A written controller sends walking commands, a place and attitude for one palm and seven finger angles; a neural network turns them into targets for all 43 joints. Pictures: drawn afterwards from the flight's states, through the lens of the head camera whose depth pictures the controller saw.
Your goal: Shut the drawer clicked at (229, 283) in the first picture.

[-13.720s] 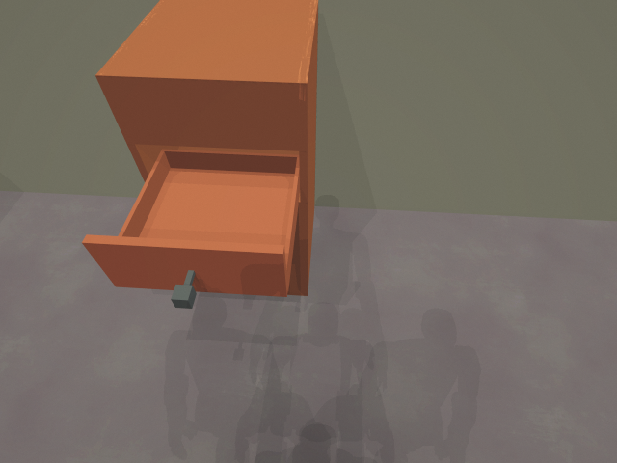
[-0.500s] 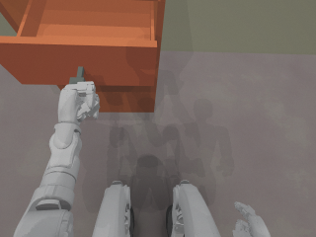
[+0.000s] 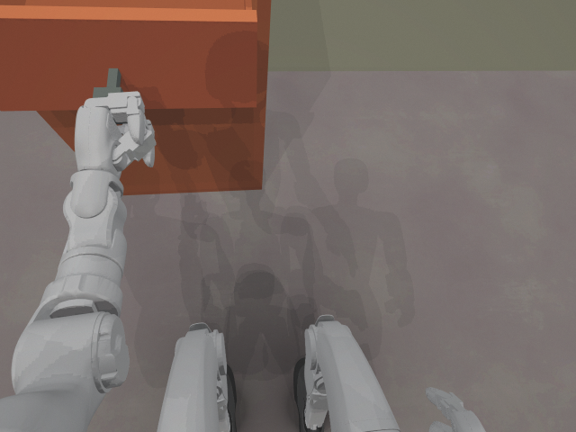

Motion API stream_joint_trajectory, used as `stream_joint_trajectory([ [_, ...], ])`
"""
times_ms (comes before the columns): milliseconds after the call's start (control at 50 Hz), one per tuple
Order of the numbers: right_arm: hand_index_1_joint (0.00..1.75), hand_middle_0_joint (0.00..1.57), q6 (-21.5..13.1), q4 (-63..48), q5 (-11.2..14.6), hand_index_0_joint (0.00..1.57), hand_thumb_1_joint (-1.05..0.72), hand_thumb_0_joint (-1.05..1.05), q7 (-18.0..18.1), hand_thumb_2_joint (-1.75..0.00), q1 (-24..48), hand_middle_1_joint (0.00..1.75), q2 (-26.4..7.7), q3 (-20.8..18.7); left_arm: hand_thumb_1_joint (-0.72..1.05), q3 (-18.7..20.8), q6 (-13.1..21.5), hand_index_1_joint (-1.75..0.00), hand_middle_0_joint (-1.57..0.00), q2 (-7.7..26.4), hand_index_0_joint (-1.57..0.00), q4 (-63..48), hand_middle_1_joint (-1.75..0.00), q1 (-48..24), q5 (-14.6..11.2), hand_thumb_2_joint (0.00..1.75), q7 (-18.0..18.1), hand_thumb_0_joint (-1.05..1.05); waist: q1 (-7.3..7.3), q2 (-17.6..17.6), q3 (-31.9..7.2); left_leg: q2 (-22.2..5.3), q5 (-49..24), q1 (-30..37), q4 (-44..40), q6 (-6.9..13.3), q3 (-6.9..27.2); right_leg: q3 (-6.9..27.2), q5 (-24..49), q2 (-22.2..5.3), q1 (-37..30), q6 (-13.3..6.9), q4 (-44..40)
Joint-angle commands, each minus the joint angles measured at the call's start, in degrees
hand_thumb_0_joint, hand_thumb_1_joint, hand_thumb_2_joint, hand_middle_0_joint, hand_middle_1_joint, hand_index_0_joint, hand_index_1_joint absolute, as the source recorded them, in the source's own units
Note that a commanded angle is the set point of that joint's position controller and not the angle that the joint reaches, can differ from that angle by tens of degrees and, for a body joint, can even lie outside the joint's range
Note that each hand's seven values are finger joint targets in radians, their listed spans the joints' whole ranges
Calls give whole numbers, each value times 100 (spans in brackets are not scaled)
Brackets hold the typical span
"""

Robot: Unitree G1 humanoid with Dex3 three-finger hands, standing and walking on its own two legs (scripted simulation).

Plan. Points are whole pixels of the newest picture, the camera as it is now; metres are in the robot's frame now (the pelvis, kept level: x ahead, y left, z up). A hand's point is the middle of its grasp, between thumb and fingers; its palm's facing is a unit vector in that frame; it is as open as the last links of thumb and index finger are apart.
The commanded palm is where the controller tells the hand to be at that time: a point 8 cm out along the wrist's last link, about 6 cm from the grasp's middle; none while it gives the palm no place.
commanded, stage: push the drawer shut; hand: left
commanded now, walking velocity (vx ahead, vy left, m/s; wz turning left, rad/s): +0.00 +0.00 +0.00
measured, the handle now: (112, 94) +0.56 +0.20 +0.02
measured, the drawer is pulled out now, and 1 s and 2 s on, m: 0.09 0.00 0.00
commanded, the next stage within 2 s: pull the fist back off the drawer in 0.94 s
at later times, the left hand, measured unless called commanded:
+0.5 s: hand (152, 98) +0.56 +0.15 +0.02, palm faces +0.00 -1.00 -0.04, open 3.4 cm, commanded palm +0.54 +0.20 +0.02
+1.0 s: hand (152, 81) +0.59 +0.15 +0.02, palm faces +0.00 -1.00 -0.02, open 3.5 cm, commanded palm +0.61 +0.19 +0.02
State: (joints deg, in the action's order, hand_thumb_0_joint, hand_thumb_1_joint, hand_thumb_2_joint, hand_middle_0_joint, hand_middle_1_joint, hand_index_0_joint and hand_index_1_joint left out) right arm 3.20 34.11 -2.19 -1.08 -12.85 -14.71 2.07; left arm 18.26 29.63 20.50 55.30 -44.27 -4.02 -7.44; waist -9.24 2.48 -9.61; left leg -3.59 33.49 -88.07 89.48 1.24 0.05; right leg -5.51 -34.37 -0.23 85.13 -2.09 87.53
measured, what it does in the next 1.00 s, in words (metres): stands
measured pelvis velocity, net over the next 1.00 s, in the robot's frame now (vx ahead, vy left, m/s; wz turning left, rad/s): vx -0.02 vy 0.00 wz -0.05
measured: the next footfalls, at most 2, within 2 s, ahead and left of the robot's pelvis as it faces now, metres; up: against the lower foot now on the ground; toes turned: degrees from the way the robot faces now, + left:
none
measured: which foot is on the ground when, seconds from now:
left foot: down 0.00-1.00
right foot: down 0.00-1.00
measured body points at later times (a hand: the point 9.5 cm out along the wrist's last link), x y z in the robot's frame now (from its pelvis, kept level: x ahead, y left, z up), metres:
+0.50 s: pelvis +0.00 +0.00 -0.01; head +0.21 +0.02 +0.39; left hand +0.55 +0.21 +0.02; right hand +0.02 -0.26 -0.13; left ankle +0.06 +0.11 -0.55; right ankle +0.05 -0.11 -0.55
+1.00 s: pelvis -0.02 +0.00 -0.03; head +0.21 +0.04 +0.36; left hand +0.58 +0.21 +0.02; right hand -0.01 -0.25 -0.13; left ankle +0.06 +0.11 -0.55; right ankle +0.05 -0.11 -0.55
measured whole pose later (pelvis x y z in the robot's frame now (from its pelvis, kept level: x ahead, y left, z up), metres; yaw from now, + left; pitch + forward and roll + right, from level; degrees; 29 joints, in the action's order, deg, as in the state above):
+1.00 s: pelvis -0.02 +0.00 -0.03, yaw -3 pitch +36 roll -7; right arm 5.6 33.2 -3.7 -1.2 -16.6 -14.1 6.7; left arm 24.8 23.7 35.3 71.2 -69.7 4.8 -7.9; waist -16.5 2.4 -7.4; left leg -4.6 32.7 -99.4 95.4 1.6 2.8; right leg -7.9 -32.6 0.8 94.8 -2.1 91.0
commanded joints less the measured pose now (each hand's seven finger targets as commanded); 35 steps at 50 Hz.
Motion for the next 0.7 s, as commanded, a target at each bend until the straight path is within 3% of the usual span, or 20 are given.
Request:
stream_joint_trajectory([
  [0,30,20,-19,-322,-15,20,-90,0,71,-90,-889,30,-971,-335,90,502,357,-160,-140,1559,-140,-959,-160,-2393,-57,90,153,0,-73,392,-3354,250,-1408,2087,-841,90,303,506,1256,186,-1817,106,-1252],
  [40,30,20,1,-303,-27,20,-90,0,71,-90,-936,30,-958,-321,90,499,338,-160,-140,1588,-140,-834,-160,-2592,-24,90,161,0,-161,321,-3229,240,-1312,1952,-819,116,299,528,1182,200,-1825,118,-1298],
  [100,30,20,50,-298,-46,20,-90,0,83,-90,-992,30,-999,-301,90,676,335,-160,-140,1878,-140,-745,-160,-2778,38,90,150,0,-140,491,-3336,232,-1373,2019,-784,107,346,489,1174,202,-1689,104,-1217],
  [140,30,20,74,-285,-52,20,-90,0,73,-90,-1036,30,-995,-291,90,589,272,-160,-140,1776,-140,-612,-160,-2958,46,90,144,0,-223,515,-3308,226,-1362,1988,-757,120,347,488,1154,211,-1620,110,-1227],
  [180,30,20,95,-271,-72,20,-90,0,76,-90,-1111,30,-1040,-288,90,702,281,-160,-140,1985,-140,-685,-160,-3199,92,90,160,0,-234,671,-3478,208,-1506,2197,-750,111,409,430,1223,210,-1501,101,-1151],
  [260,30,20,141,-258,-80,20,-90,0,57,-90,-1204,30,-1035,-254,90,650,175,-160,-140,1963,-140,-467,-160,-3394,132,90,176,0,-334,639,-3424,189,-1532,2173,-728,135,458,391,1205,237,-1373,103,-1131],
  [280,30,20,154,-246,-91,20,-90,0,53,-90,-1230,30,-1062,-260,90,728,195,-160,-140,2121,-140,-624,-160,-3549,163,90,186,0,-306,804,-3588,175,-1585,2262,-708,120,446,394,1239,230,-1379,100,-1116],
  [340,30,20,195,-259,-98,20,-90,0,42,-90,-1295,30,-1060,-235,90,895,117,-160,-140,2351,-140,-436,-160,-3516,205,90,179,0,-302,589,-3545,173,-1567,1993,-663,143,420,435,1283,252,-1601,107,-1142],
  [380,30,20,212,-235,-103,20,-90,0,31,-90,-1319,30,-1056,-218,90,827,80,-160,-140,2315,-140,-326,-160,-3655,233,90,154,0,-368,723,-3492,166,-1582,2005,-646,141,441,413,1281,253,-1467,103,-1128],
  [420,30,20,238,-257,-108,20,-90,0,37,-90,-1352,30,-1070,-207,90,967,69,-160,-140,2556,-140,-431,-160,-3711,256,90,141,0,-331,822,-3625,152,-1678,2059,-627,141,452,416,1351,258,-1509,97,-1096],
  [460,30,20,246,-255,-107,20,-90,0,28,-90,-1378,30,-1040,-195,90,938,15,-160,-140,2481,-140,-321,-160,-3727,250,90,109,0,-383,785,-3581,143,-1747,2029,-598,153,462,401,1417,265,-1471,99,-1080],
  [540,30,20,272,-263,-124,20,-90,0,31,-90,-1444,30,-1066,-165,90,1093,-57,-160,-140,2815,-140,-294,-160,-3913,311,90,94,0,-403,838,-3602,134,-1731,1869,-549,160,455,422,1432,276,-1564,107,-1077],
  [600,30,20,281,-229,-133,20,-90,0,31,-90,-1501,30,-1085,-134,90,1085,-125,-160,-140,2908,-140,-164,-160,-4197,382,90,117,0,-497,955,-3474,110,-1652,1875,-526,155,502,362,1285,284,-1302,104,-1047],
  [620,30,20,280,-204,-134,20,-90,0,39,-90,-1514,30,-1087,-133,90,1037,-163,-160,-140,2896,-140,-103,-160,-4332,404,90,126,0,-590,840,-3433,103,-1624,1802,-479,179,504,378,1280,290,-1265,119,-1060],
  [680,30,20,279,-210,-154,20,-90,0,30,-90,-1598,30,-1110,-106,90,1101,-203,-160,-140,3077,-140,-77,-160,-4503,479,90,135,0,-566,1104,-3578,101,-1712,1907,-457,162,532,342,1297,290,-1183,100,-998],
])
